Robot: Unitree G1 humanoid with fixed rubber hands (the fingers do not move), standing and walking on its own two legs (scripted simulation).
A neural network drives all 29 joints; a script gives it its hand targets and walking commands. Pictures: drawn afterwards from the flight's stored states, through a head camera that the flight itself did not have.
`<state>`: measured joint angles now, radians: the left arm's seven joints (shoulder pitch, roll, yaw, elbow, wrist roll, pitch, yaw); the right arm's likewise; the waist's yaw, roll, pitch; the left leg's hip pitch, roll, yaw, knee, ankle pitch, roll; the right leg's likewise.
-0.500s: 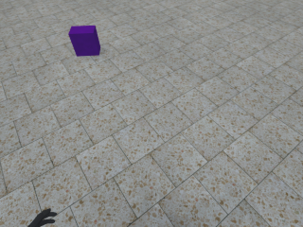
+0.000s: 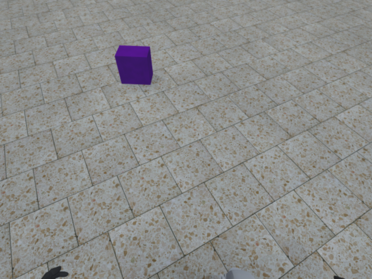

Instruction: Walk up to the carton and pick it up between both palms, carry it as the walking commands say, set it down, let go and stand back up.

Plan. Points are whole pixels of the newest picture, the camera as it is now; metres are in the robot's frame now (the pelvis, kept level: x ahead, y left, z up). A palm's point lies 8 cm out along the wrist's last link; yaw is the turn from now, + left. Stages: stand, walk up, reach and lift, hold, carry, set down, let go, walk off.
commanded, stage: walk up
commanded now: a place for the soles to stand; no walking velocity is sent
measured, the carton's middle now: (135, 65) +1.79 +0.33 -0.64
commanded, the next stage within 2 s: none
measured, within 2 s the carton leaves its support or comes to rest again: neither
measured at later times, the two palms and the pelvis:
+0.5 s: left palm (31, 215) +0.32 +0.40 -0.10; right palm (276, 181) +0.36 -0.25 -0.08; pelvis +0.25 +0.06 -0.01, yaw +6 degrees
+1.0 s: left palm (39, 152) +0.51 +0.45 -0.10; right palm (236, 118) +0.62 -0.19 -0.09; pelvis +0.48 +0.11 -0.02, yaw +9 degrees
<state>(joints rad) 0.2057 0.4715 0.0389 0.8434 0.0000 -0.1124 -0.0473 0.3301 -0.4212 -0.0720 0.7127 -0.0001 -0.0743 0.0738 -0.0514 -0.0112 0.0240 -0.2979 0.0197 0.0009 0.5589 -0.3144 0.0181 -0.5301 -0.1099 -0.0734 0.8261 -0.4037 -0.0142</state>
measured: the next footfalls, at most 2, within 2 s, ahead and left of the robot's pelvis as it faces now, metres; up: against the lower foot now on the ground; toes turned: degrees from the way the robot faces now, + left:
right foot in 0.10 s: +0.19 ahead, -0.16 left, +0.00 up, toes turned -6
left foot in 0.38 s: +0.31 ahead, +0.19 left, +0.00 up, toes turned +7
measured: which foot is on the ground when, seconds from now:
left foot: down 0.00-0.10, up 0.12-0.36, down 0.38-0.72, up 0.74-0.98, down 1.00-1.00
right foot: up 0.00-0.08, down 0.10-0.38, up 0.40-0.70, down 0.72-1.00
